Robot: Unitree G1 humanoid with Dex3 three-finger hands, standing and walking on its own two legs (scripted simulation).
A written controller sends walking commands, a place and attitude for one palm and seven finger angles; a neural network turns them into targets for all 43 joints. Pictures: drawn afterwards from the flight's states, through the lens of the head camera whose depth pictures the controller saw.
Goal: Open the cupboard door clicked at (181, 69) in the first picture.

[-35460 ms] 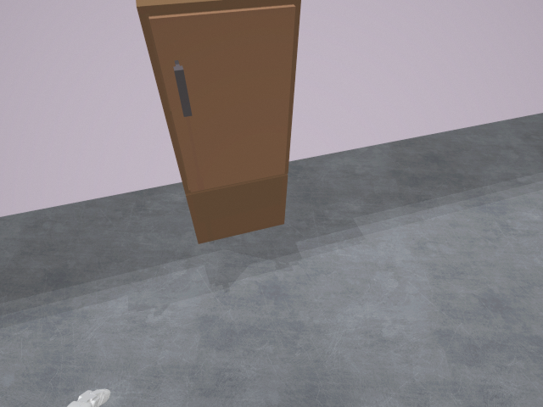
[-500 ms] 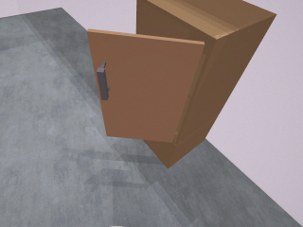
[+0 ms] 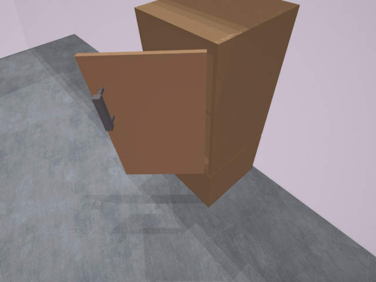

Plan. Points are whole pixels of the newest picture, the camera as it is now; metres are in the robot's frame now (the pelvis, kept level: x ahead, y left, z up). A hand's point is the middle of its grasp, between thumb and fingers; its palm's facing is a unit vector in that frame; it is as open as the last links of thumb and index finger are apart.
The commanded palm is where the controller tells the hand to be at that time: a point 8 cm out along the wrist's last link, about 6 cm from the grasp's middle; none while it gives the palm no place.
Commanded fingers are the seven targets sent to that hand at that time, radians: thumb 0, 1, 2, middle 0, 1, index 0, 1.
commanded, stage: come to a stop and stand still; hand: left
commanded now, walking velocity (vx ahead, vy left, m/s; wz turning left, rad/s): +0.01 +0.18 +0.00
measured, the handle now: (105, 109) +0.60 +0.31 +0.00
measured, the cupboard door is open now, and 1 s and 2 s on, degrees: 48 48 48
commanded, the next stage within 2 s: look again from close up in 0.68 s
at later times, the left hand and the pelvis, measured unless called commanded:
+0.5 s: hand out of the picture -0.01 +0.21 -0.18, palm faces +0.07 -0.98 -0.17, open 7.4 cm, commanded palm none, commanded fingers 0.00 0.90 0.90 -0.20 -0.30 -0.20 -0.30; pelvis +0.00 +0.04 +0.00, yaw +0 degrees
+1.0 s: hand out of the picture +0.01 +0.22 -0.18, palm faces +0.01 -0.97 -0.25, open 7.4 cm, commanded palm none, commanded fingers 0.00 0.90 0.90 -0.20 -0.30 -0.20 -0.30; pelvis +0.00 +0.04 -0.01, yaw +0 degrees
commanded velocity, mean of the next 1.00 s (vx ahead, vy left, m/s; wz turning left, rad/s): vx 0.00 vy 0.01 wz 0.00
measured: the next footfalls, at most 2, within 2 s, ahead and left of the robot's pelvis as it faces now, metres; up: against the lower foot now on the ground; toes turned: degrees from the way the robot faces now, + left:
left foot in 0.24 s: +0.02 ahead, +0.14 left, +0.00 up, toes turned +5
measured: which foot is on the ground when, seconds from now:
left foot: up 0.00-0.22, down 0.24-1.00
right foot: down 0.00-1.00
